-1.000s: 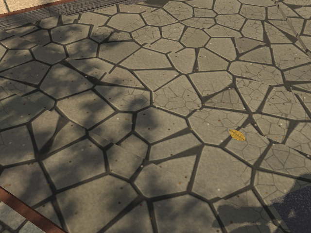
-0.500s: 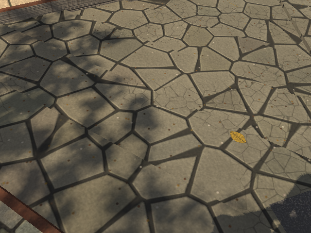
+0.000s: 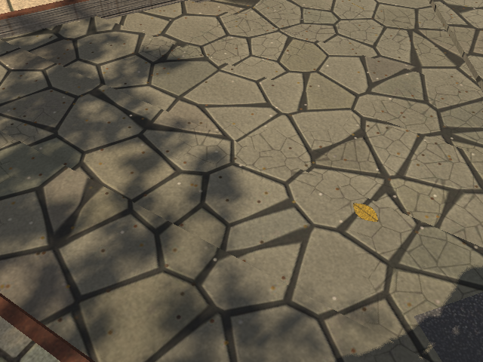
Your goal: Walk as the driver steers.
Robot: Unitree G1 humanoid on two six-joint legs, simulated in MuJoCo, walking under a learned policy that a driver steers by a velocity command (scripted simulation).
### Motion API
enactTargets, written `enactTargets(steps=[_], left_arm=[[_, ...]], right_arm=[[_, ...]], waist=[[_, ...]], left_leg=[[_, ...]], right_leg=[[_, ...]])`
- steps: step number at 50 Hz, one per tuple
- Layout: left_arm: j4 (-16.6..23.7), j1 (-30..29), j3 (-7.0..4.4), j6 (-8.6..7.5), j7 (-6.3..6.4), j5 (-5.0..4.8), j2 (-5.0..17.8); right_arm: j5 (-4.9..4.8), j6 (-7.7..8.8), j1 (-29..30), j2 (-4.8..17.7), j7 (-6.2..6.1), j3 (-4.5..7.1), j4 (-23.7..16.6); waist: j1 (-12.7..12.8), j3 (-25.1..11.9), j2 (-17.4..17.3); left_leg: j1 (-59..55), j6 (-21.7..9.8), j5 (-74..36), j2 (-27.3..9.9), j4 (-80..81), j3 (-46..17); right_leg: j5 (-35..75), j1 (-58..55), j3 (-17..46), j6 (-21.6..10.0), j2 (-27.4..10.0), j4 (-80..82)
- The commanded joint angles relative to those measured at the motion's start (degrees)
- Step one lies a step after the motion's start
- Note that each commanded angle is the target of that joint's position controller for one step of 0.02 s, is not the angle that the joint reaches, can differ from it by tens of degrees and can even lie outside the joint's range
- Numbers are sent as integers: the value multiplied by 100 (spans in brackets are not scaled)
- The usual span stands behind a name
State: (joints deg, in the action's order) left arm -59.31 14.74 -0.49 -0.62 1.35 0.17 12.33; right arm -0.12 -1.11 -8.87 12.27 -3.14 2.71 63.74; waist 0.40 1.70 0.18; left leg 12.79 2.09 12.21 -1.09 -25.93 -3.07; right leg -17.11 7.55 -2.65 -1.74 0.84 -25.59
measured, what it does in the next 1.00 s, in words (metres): walks ahead, turning right: left foot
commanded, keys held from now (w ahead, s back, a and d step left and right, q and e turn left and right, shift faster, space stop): shift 0.36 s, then w+shift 0.20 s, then w+e+shift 0.44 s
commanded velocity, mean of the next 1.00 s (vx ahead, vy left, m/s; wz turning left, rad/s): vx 0.42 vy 0.00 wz -0.24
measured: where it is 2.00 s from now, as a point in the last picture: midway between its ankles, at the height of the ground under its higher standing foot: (376, 227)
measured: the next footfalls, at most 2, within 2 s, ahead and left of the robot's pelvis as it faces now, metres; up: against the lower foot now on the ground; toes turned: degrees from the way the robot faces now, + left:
left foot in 0.68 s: +0.15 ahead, +0.18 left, +0.00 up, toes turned +1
right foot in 1.20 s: +0.52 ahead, -0.08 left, -0.04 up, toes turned -33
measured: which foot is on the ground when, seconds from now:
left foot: down 0.00-0.38, up 0.40-0.66, down 0.68-1.00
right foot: down 0.00-0.68, up 0.70-1.00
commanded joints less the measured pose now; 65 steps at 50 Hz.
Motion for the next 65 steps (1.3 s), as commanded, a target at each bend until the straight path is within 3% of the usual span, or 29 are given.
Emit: enactTargets(steps=[1, 18, 19, 20, 21, 22, 23, 25, 29, 30, 32, 33, 34, 35, 36, 38, 41, 45, 48, 52, 54, 56, 58, 59, 60, 61, 62, 63, 65], left_arm=[[98, 276, -94, -36, 18, 0, 563], [-84, 606, -68, -28, 29, -6, 431], [-168, 815, -113, -10, 48, -37, 520], [-155, 921, -220, 6, 73, -125, 824], [-149, 1187, -320, -17, 88, -190, 1109], [-101, 1160, -422, -100, 106, -195, 1371], [21, 960, -376, -229, 106, -95, 1163], [189, 678, -317, -410, 53, -113, 825], [321, 752, -367, -421, 4, -217, 969], [216, 833, -392, -355, -79, 258, 990], [349, 452, -466, -292, -122, 153, 1064], [453, 240, -470, -308, -131, 114, 1041], [610, -94, -419, -371, -154, 124, 848], [1130, -464, -234, -455, -165, 77, 68], [1192, -267, -267, -411, -218, 72, 268], [1121, -145, -320, -362, -376, 88, 433], [1148, -176, -370, -163, -535, 167, 395], [1317, -672, -403, -5, -629, 67, 343], [1534, -1297, -394, 4, -701, 124, 389], [1810, -2034, -306, -59, -814, 165, 373], [1822, -1957, -314, -76, -736, 152, 467], [1658, -1386, -370, -73, -607, 111, 691], [1213, 359, -547, -75, -460, 81, 1042], [829, 1455, -710, -91, -329, 87, 1276], [722, 1290, -831, -44, -234, 19, 1442], [915, 860, -894, -21, -289, 234, 2076], [915, 1323, -909, 8, -254, 244, 2129], [848, 1231, -855, -39, -192, 195, 1818], [941, 623, -707, -161, -133, 154, 1442]], right_arm=[[-1, 43, -42, 596, -18, 69, -85], [-9, 49, -239, 515, -29, -19, 132], [-34, 42, -398, 451, -31, -25, 203], [-87, 62, -357, 494, -17, 6, 156], [-95, 141, 60, 576, 27, 30, -70], [-138, 270, 603, 480, 100, -9, -409], [-181, 396, 865, 517, 164, 20, -576], [-175, 617, 542, 478, 274, 66, -549], [-182, 818, 625, 328, 365, 63, -627], [273, 573, 572, 310, 559, 54, -762], [197, 437, -44, 314, 587, 105, -714], [164, 470, -734, 497, 522, 181, -532], [210, 586, -1903, 932, 416, 322, -271], [355, 677, -2637, 1745, 333, 434, -253], [355, 628, -1891, 1471, 280, 341, -407], [214, 690, -679, 973, 323, 225, -814], [156, 798, -805, 629, 248, 127, -781], [187, 943, -1193, 512, 277, 99, -710], [199, 1029, -1421, 451, 227, 66, -642], [168, 950, -1710, 610, 103, 77, -569], [153, 828, -1895, 828, 39, 100, -537], [139, 633, -1978, 1149, -26, 186, -576], [203, 444, -1630, 1428, 27, 294, -743], [273, 400, -1371, 1396, 110, 313, -851], [269, 468, -1024, 1021, 223, 277, -1023], [207, 625, -1109, 477, 279, 136, -1647], [58, 814, -290, 678, 267, 62, -2085], [85, 951, -121, 870, 271, 42, -2096], [253, 860, -301, 975, 277, 56, -1936]], waist=[[-5, -18, 4], [-11, 63, 2], [39, -191, 138], [118, -13, 473], [312, 356, 870], [414, 876, 1243], [327, 1141, 902], [83, 815, 485], [105, 375, 634], [70, 325, 697], [-309, 443, 586], [-631, 278, 293], [-1238, -241, -556], [-1352, -628, -2306], [-775, -538, -1505], [-214, -22, -455], [-118, 106, -561], [-122, 387, -316], [-144, 698, -302], [-236, 1124, -213], [-98, 890, -292], [285, 459, -533], [1137, -323, -881], [1515, -748, -759], [1294, -561, 164], [445, -776, 956], [865, -1184, 411], [701, -581, -276], [63, 77, -810]], left_leg=[[-351, -250, -1010, -70, 219, -45], [-248, -224, -902, -62, 263, 3], [-218, -238, 257, 190, -36, 321], [312, -263, 1562, 426, -603, 617], [1235, -300, 1850, 395, -1414, 729], [1975, -405, 1485, -52, -2268, 476], [2692, -472, 1400, -362, -2923, 157], [3256, -573, 931, -652, -3099, -9], [1517, -330, 495, -289, -1336, 617], [957, -281, 832, 11, -839, 905], [-434, -187, 120, 219, -274, 1188], [-1508, -172, 155, 240, -142, 1123], [-2776, -228, 912, -439, 231, 229], [-3070, -455, 3572, -2192, 1606, -2471], [-2213, -805, 4396, -2570, 1988, -3670], [-1261, -643, 2987, -2118, 1829, -2042], [-1035, -442, 1486, -1645, 2058, -394], [-1181, -362, 196, -1333, 2105, 830], [-1276, -325, -344, -1285, 2144, 1440], [-1720, -262, -1683, -1244, 2262, 2128], [-2276, -196, -4602, -1290, 1673, 2365], [-2791, -151, -6900, -1392, 548, 2399], [-2302, -419, -7567, -1589, -1702, 2175], [-1382, -521, -6400, -1518, -3430, 1988], [589, -457, -1209, -601, -5354, 1741], [3233, -147, 1926, 166, -6975, 1014], [4110, -106, 1506, 190, -6965, 162], [4109, -176, 1055, -248, -6071, -110], [3119, -76, 814, -559, -5030, -130]], right_leg=[[905, 486, 348, -93, -335, 606], [921, 472, 349, -95, -301, 632], [-473, 306, 400, -207, -281, 773], [-2317, 313, 916, -487, -573, 1066], [-3715, 250, 1960, -897, -1333, 1682], [-3953, 409, 3103, -1344, -2239, 2273], [-3270, 208, 3419, -1472, -2504, 2406], [-2096, -494, 2751, -1184, -2225, 2090], [-1199, 231, 1451, -883, -1436, 1926], [-1542, 545, 1290, -1007, -1241, 1872], [-1749, 1600, 1263, -1027, -1136, 1401], [-1548, 2259, 1186, -936, -932, 768], [-1112, 3008, 768, -770, -381, -1018], [-1464, 4100, 271, -559, 215, -3297], [-785, 4271, 838, -689, -74, -4286], [348, 4028, 848, -584, -686, -4344], [885, 3781, 571, -335, -847, -4217], [1907, 3977, 317, -309, -748, -3637], [2570, 3969, 32, -395, -710, -2795], [2613, 3428, -613, -625, -521, -1129], [2384, 2865, -1027, -860, -67, -820], [1831, 2233, -1234, -1054, 345, -741], [985, 436, -1009, -1354, 468, -905], [450, -945, -575, -1527, 469, -690], [61, -2048, 384, -1696, -87, -829], [985, -3485, 3078, -2584, -1157, -672], [307, -3777, 4339, -2885, -1596, 537], [124, -3012, 4094, -2512, -1615, 1127], [932, -1258, 3273, -2157, -1206, 1231]])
